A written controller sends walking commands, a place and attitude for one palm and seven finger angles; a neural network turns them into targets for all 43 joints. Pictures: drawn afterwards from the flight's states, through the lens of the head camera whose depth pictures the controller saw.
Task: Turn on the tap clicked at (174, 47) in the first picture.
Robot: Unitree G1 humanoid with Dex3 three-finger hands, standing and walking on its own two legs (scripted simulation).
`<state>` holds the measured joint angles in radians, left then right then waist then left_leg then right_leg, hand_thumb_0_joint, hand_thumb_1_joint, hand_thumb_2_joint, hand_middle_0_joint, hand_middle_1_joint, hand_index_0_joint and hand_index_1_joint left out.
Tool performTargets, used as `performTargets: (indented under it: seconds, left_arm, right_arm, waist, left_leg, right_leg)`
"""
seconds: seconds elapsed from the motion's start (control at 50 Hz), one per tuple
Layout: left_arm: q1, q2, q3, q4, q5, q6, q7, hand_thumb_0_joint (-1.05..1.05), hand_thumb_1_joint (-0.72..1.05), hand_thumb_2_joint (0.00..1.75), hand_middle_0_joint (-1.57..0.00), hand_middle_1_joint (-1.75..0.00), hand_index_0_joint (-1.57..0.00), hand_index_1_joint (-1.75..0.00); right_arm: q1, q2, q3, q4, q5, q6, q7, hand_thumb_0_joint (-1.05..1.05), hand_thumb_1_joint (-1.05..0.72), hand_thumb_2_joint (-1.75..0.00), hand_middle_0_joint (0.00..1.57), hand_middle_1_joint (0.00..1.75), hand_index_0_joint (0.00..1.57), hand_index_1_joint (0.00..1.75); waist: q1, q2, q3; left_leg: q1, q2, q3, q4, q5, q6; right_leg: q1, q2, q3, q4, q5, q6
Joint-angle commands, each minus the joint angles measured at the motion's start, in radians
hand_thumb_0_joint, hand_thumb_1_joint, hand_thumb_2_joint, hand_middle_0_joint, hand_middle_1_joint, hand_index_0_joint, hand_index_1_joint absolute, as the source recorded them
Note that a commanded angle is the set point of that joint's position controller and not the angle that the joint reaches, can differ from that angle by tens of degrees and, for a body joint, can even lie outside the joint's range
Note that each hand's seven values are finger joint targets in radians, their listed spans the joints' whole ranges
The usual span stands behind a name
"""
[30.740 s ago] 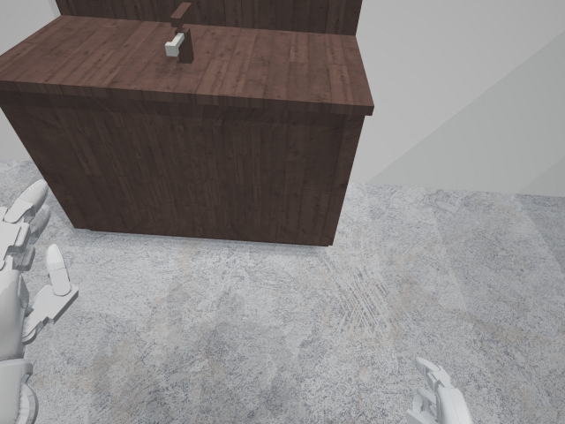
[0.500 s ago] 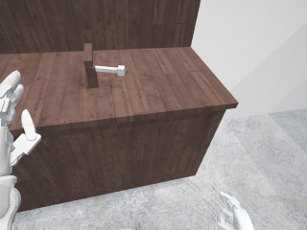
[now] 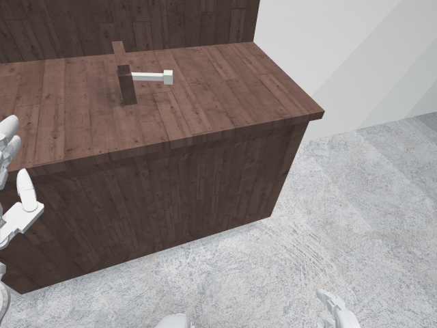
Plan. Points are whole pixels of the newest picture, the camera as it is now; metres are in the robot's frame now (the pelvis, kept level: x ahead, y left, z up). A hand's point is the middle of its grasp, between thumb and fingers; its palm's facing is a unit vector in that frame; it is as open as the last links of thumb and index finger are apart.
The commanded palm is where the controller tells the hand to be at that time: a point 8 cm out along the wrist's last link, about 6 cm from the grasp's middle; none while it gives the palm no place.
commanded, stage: come to a stop and stand still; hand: left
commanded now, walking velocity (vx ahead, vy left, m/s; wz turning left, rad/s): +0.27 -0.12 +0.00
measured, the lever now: (168, 77) +0.71 +0.22 +0.09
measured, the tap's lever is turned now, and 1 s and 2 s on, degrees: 74 74 74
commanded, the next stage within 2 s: look again from close up in 0.82 s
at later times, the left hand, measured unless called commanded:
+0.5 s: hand (46, 210) +0.22 +0.27 +0.15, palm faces +0.50 -0.79 -0.36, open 7.4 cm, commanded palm +0.17 +0.29 +0.18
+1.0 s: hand (48, 217) +0.21 +0.27 +0.15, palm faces +0.44 -0.82 -0.36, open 7.4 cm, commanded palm +0.17 +0.30 +0.18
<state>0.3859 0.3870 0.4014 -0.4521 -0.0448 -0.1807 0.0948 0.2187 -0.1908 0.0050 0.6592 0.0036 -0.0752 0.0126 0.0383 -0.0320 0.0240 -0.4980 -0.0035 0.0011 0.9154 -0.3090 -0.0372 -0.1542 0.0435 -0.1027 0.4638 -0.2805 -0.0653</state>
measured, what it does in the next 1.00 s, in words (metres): steps on the spot: left foot, then right foot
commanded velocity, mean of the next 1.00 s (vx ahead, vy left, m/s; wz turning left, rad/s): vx -0.02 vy -0.02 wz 0.00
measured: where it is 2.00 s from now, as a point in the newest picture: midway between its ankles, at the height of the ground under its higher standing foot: outside the picture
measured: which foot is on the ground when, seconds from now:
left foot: up 0.00-0.04, down 0.06-0.32, up 0.34-0.54, down 0.56-1.00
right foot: down 0.00-0.08, up 0.10-0.30, down 0.32-1.00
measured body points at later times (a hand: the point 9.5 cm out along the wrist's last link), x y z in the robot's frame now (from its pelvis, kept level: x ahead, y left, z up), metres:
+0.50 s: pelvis +0.02 +0.00 +0.00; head +0.03 +0.00 +0.45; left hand +0.19 +0.31 +0.17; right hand +0.19 -0.22 -0.09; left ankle +0.04 +0.13 -0.70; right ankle +0.02 -0.07 -0.74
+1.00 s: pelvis +0.02 +0.01 +0.00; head +0.02 +0.01 +0.45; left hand +0.18 +0.31 +0.17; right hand +0.20 -0.20 -0.08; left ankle +0.06 +0.14 -0.74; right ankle +0.02 -0.07 -0.74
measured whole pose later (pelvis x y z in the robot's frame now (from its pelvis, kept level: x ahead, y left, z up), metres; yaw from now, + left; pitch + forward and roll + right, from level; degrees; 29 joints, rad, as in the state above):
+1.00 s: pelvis +0.02 +0.01 +0.00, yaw +2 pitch -1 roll -1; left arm 0.47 0.31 0.32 -0.43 -0.06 -0.12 0.13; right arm 0.21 -0.20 0.02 0.59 0.01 -0.08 -0.06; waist 0.03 0.02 0.03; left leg -0.27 0.05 0.03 0.47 -0.18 -0.02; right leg -0.18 0.04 -0.08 0.43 -0.24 -0.05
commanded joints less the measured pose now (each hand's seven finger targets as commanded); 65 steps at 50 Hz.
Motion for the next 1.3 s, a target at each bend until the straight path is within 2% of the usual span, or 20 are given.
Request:
performTargets:
  seconds: [0.0,0.02,0.06,0.08,0.12,0.2,0.26,0.28,0.3,0.32,0.38,0.46,0.5,0.56,0.6,0.64,0.72,0.76,1.04,1.28]
  left_arm:
    - [-0.158,0.123,0.0,-0.239,0.014,-0.039,0.02,0.0,0.9,0.9,-0.2,-0.3,-0.2,-0.3]
    - [-0.172,0.12,-0.007,-0.286,0.011,-0.044,0.023,0.0,0.9,0.9,-0.2,-0.3,-0.2,-0.3]
    - [-0.195,0.156,0.014,-0.377,0.012,-0.055,0.03,0.0,0.9,0.9,-0.2,-0.3,-0.2,-0.3]
    - [-0.206,0.203,0.06,-0.396,0.019,-0.063,0.031,0.0,0.9,0.9,-0.2,-0.3,-0.2,-0.3]
    - [-0.12,0.215,0.103,-0.405,0.003,-0.062,0.024,0.0,0.9,0.9,-0.2,-0.3,-0.2,-0.3]
    - [0.021,0.193,0.132,-0.346,0.012,-0.076,0.035,0.0,0.9,0.9,-0.2,-0.3,-0.2,-0.3]
    - [0.065,0.158,0.117,-0.177,0.01,-0.048,0.032,0.0,0.9,0.9,-0.2,-0.3,-0.2,-0.3]
    - [0.067,0.157,0.112,-0.13,0.012,-0.042,0.029,0.0,0.9,0.9,-0.2,-0.3,-0.2,-0.3]
    - [0.044,0.167,0.103,-0.107,0.013,-0.035,0.024,0.0,0.9,0.9,-0.2,-0.3,-0.2,-0.3]
    - [-0.021,0.165,0.088,-0.117,0.004,-0.032,0.024,0.0,0.9,0.9,-0.2,-0.3,-0.2,-0.3]
    - [-0.066,0.095,0.02,-0.054,0.011,-0.036,0.027,0.0,0.9,0.9,-0.2,-0.3,-0.2,-0.3]
    - [-0.147,0.124,0.011,-0.174,0.025,-0.075,0.059,0.0,0.9,0.9,-0.2,-0.3,-0.2,-0.3]
    - [-0.158,0.141,0.031,-0.284,0.019,-0.081,0.072,0.0,0.9,0.9,-0.2,-0.3,-0.2,-0.3]
    - [-0.094,0.189,0.093,-0.397,0.012,-0.099,0.084,0.0,0.9,0.9,-0.2,-0.3,-0.2,-0.3]
    - [-0.025,0.196,0.119,-0.385,0.008,-0.097,0.076,0.0,0.9,0.9,-0.2,-0.3,-0.2,-0.3]
    - [0.034,0.21,0.151,-0.367,0.008,-0.092,0.061,0.0,0.9,0.9,-0.2,-0.3,-0.2,-0.3]
    - [0.131,0.134,0.117,-0.23,-0.012,-0.072,0.049,0.0,0.9,0.9,-0.2,-0.3,-0.2,-0.3]
    - [0.158,0.117,0.102,-0.162,-0.023,-0.05,0.045,0.0,0.9,0.9,-0.2,-0.3,-0.2,-0.3]
    - [-0.143,0.172,0.037,-0.282,0.003,-0.028,0.066,0.0,0.9,0.9,-0.2,-0.3,-0.2,-0.3]
    - [0.023,0.125,0.03,-0.184,-0.006,-0.03,0.048,0.0,0.9,0.9,-0.2,-0.3,-0.2,-0.3]
  right_arm:
    - [-0.098,-0.118,-0.037,-0.179,-0.014,-0.093,-0.049,0.0,-0.9,-0.9,0.2,0.3,0.2,0.3]
    - [-0.081,-0.127,-0.042,-0.187,-0.015,-0.11,-0.053,0.0,-0.9,-0.9,0.2,0.3,0.2,0.3]
    - [-0.089,-0.137,-0.04,-0.217,-0.01,-0.135,-0.049,0.0,-0.9,-0.9,0.2,0.3,0.2,0.3]
    - [-0.095,-0.121,-0.045,-0.22,-0.005,-0.144,-0.046,0.0,-0.9,-0.9,0.2,0.3,0.2,0.3]
    - [-0.089,-0.119,-0.049,-0.212,-0.008,-0.145,-0.027,0.0,-0.9,-0.9,0.2,0.3,0.2,0.3]
    - [-0.088,-0.122,-0.047,-0.221,-0.016,-0.138,-0.017,0.0,-0.9,-0.9,0.2,0.3,0.2,0.3]
    - [-0.065,-0.118,-0.049,-0.225,-0.012,-0.109,-0.026,0.0,-0.9,-0.9,0.2,0.3,0.2,0.3]
    - [-0.059,-0.116,-0.054,-0.218,-0.013,-0.095,-0.03,0.0,-0.9,-0.9,0.2,0.3,0.2,0.3]
    - [-0.058,-0.112,-0.058,-0.213,-0.009,-0.081,-0.031,0.0,-0.9,-0.9,0.2,0.3,0.2,0.3]
    - [-0.062,-0.12,-0.056,-0.204,-0.001,-0.078,-0.035,0.0,-0.9,-0.9,0.2,0.3,0.2,0.3]
    - [-0.062,-0.116,-0.029,-0.163,-0.002,-0.095,-0.033,0.0,-0.9,-0.9,0.2,0.3,0.2,0.3]
    - [-0.114,-0.095,-0.011,-0.169,-0.011,-0.125,-0.061,0.0,-0.9,-0.9,0.2,0.3,0.2,0.3]
    - [-0.107,-0.1,-0.024,-0.185,-0.012,-0.142,-0.065,0.0,-0.9,-0.9,0.2,0.3,0.2,0.3]
    - [-0.111,-0.129,-0.045,-0.215,0.003,-0.141,-0.066,0.0,-0.9,-0.9,0.2,0.3,0.2,0.3]
    - [-0.114,-0.122,-0.047,-0.236,0.006,-0.132,-0.054,0.0,-0.9,-0.9,0.2,0.3,0.2,0.3]
    - [-0.106,-0.114,-0.042,-0.237,0.0,-0.126,-0.042,0.0,-0.9,-0.9,0.2,0.3,0.2,0.3]
    - [-0.077,-0.119,-0.049,-0.245,0.015,-0.097,-0.04,0.0,-0.9,-0.9,0.2,0.3,0.2,0.3]
    - [-0.073,-0.12,-0.045,-0.242,0.016,-0.081,-0.043,0.0,-0.9,-0.9,0.2,0.3,0.2,0.3]
    - [-0.107,-0.122,-0.027,-0.225,-0.002,-0.075,-0.086,0.0,-0.9,-0.9,0.2,0.3,0.2,0.3]
    - [-0.09,-0.131,-0.03,-0.223,0.003,-0.067,-0.074,0.0,-0.9,-0.9,0.2,0.3,0.2,0.3]
  waist:
    - [-0.033,0.149,-0.063]
    - [-0.04,0.222,-0.086]
    - [-0.047,0.396,-0.045]
    - [-0.035,0.255,-0.002]
    - [-0.04,0.265,-0.026]
    - [-0.002,0.311,-0.076]
    - [-0.005,0.143,-0.109]
    - [-0.003,0.006,-0.095]
    - [-0.013,-0.199,-0.054]
    - [-0.018,-0.236,0.017]
    - [-0.038,-0.057,0.008]
    - [-0.015,-0.077,-0.082]
    - [-0.009,-0.047,-0.147]
    - [0.004,0.182,-0.245]
    - [0.01,0.258,-0.21]
    - [0.002,0.332,-0.178]
    - [-0.023,0.024,-0.198]
    - [-0.03,-0.034,-0.195]
    - [-0.028,0.128,-0.047]
    - [-0.022,0.138,-0.107]
  left_leg:
    - [0.365,-0.027,0.113,-0.389,-0.048,0.037]
    - [0.438,0.008,0.051,-0.472,-0.086,0.057]
    - [0.444,0.314,-0.521,-0.714,-0.153,0.209]
    - [0.377,0.334,-0.496,-0.742,-0.075,0.237]
    - [0.237,0.309,-0.471,-0.793,-0.358,0.215]
    - [0.085,0.225,-0.174,-0.732,-0.293,0.143]
    - [-0.022,0.14,-0.077,-0.581,-0.341,0.082]
    - [-0.059,0.083,-0.016,-0.384,-0.286,0.064]
    - [-0.126,0.006,0.041,-0.073,-0.211,0.04]
    - [-0.154,0.006,0.017,0.134,-0.16,0.027]
    - [-0.107,0.051,-0.032,0.138,-0.037,0.022]
    - [0.127,0.029,0.064,-0.271,0.04,0.034]
    - [0.272,-0.003,0.072,-0.451,0.189,0.048]
    - [0.537,0.16,-0.082,-0.428,0.708,0.112]
    - [0.493,0.181,-0.106,-0.442,0.835,0.118]
    - [0.431,0.174,-0.083,-0.459,0.801,0.092]
    - [0.316,0.105,-0.004,-0.383,0.534,0.033]
    - [0.299,0.09,0.009,-0.382,0.469,0.024]
    - [0.355,0.036,0.005,-0.519,0.059,0.032]
    - [0.257,0.12,-0.145,-0.726,-0.135,0.044]
  right_leg:
    - [-0.204,-0.175,0.132,-0.063,-0.356,-0.069]
    - [-0.234,-0.127,0.096,0.067,-0.352,-0.036]
    - [-0.409,0.031,0.044,0.458,-0.311,0.043]
    - [-0.403,0.008,0.091,0.529,-0.243,0.043]
    - [-0.305,-0.036,0.13,0.547,-0.182,0.042]
    - [-0.004,-0.034,0.042,0.225,-0.1,0.032]
    - [0.219,0.005,-0.003,0.004,-0.15,0.025]
    - [0.212,-0.056,0.107,-0.105,-0.198,-0.006]
    - [0.108,-0.244,0.429,-0.247,-0.366,-0.087]
    - [-0.02,-0.378,0.58,-0.325,-0.333,-0.142]
    - [-0.072,-0.338,0.421,-0.251,-0.116,-0.128]
    - [0.022,-0.264,0.193,-0.108,0.362,-0.065]
    - [0.067,-0.224,0.182,-0.021,0.497,-0.009]
    - [-0.087,-0.116,0.103,0.175,0.402,0.089]
    - [-0.108,-0.052,0.096,0.149,0.128,0.074]
    - [-0.065,-0.045,0.069,0.079,0.095,0.055]
    - [0.076,-0.108,0.137,-0.042,0.535,0.047]
    - [0.063,-0.142,0.153,-0.03,0.637,0.043]
    - [-0.149,-0.107,0.169,-0.264,-0.129,0.059]
    - [0.017,-0.018,0.089,-0.089,-0.025,0.063]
